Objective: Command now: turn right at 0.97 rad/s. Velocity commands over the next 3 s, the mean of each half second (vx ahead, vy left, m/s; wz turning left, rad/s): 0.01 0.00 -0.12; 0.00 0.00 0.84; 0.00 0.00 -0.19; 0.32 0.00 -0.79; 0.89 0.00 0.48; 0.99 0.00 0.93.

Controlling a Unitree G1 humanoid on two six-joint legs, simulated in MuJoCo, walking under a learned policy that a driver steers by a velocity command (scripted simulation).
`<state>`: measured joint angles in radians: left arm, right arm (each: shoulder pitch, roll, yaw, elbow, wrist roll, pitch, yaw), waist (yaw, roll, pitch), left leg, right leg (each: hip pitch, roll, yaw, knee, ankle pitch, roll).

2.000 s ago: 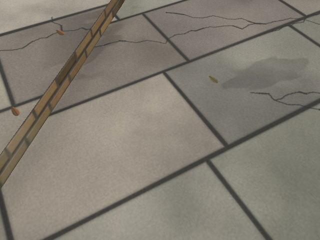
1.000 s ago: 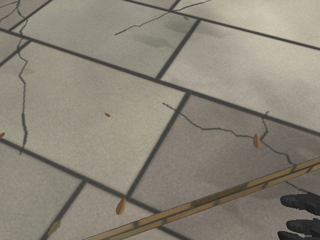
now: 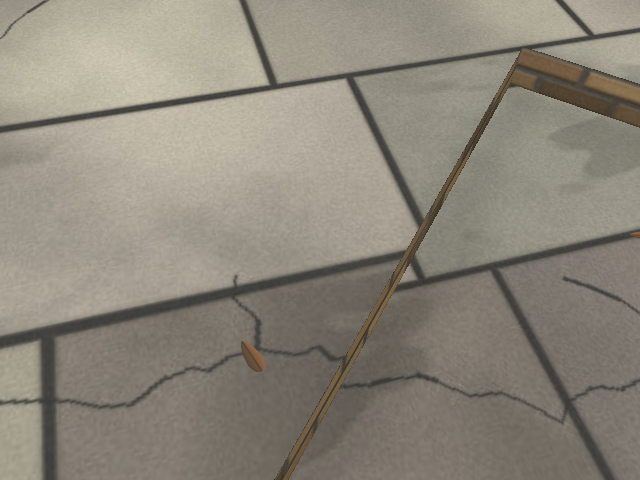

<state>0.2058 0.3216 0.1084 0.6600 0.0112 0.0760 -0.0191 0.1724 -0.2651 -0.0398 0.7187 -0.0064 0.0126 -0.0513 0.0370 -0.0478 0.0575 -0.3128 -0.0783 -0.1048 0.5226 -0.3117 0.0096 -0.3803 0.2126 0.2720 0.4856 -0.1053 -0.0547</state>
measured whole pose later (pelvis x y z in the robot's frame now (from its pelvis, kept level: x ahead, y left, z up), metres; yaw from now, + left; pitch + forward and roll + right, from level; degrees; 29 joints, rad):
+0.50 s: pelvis -0.02 -0.01 +0.01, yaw +1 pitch +0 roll +0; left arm 0.15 0.22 0.02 0.69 0.03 0.04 0.04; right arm 0.30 -0.29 -0.09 0.78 0.00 0.07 0.02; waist -0.05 0.03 0.07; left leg -0.46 -0.02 0.01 1.02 -0.47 -0.03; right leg -0.15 -0.01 -0.05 0.43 -0.28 -0.02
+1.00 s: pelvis -0.04 +0.02 +0.01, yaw +28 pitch +1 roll -2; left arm 0.14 0.31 0.04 0.69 0.03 0.05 0.02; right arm 0.22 -0.32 -0.09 0.67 -0.02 0.07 0.00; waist -0.02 -0.03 0.09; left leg -0.28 -0.15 -0.19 0.48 -0.19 0.09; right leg -0.51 0.01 0.08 0.96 -0.36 0.06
